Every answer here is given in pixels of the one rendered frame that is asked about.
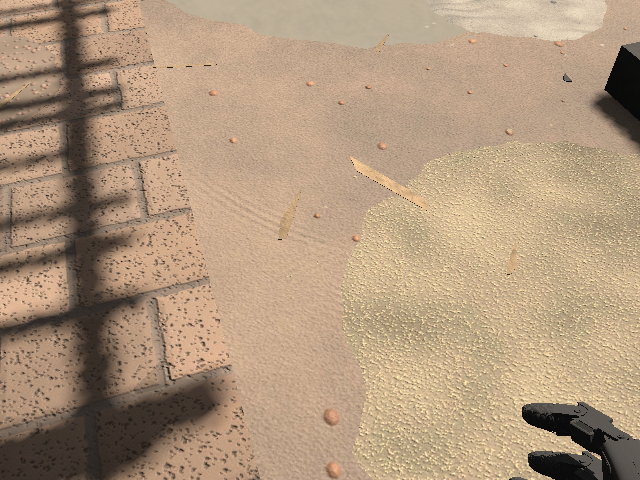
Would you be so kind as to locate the robot right hand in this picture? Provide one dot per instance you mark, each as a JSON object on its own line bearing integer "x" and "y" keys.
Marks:
{"x": 592, "y": 430}

